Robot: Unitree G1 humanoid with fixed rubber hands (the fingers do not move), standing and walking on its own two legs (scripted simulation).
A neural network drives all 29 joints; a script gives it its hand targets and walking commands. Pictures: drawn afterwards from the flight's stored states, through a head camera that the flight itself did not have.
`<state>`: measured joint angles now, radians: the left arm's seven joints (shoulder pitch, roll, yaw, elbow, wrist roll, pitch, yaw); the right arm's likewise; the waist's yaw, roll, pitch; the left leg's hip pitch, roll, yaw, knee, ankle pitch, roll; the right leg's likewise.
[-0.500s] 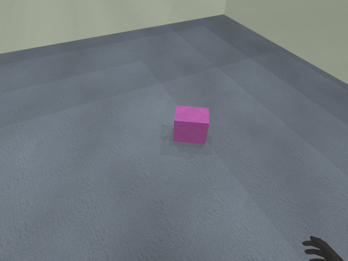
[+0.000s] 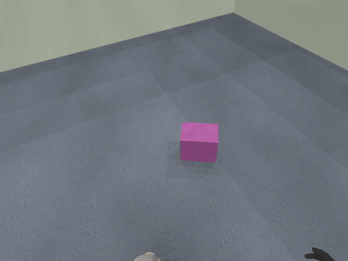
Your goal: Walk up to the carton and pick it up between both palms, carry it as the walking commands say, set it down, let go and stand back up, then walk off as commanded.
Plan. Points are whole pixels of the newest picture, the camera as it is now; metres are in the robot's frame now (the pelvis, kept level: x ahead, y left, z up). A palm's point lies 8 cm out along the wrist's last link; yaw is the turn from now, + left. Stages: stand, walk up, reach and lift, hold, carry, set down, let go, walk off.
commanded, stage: walk up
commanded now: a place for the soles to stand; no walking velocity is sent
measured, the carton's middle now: (198, 142) +0.95 -0.10 -0.66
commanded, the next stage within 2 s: none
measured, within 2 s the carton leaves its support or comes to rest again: neither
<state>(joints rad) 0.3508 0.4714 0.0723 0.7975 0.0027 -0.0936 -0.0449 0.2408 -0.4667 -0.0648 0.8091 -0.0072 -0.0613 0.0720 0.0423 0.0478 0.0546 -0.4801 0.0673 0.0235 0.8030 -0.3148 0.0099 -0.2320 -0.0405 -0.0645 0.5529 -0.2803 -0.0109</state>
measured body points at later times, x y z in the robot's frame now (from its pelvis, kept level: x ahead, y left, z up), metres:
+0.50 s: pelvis +0.17 +0.00 -0.02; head +0.18 -0.02 +0.43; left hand +0.28 +0.34 -0.09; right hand +0.22 -0.34 -0.12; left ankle +0.16 +0.13 -0.71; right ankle +0.23 -0.11 -0.73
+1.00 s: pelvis +0.33 +0.02 -0.01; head +0.35 +0.02 +0.44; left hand +0.43 +0.34 -0.11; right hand +0.40 -0.33 -0.09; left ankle +0.36 +0.14 -0.73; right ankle +0.41 -0.12 -0.71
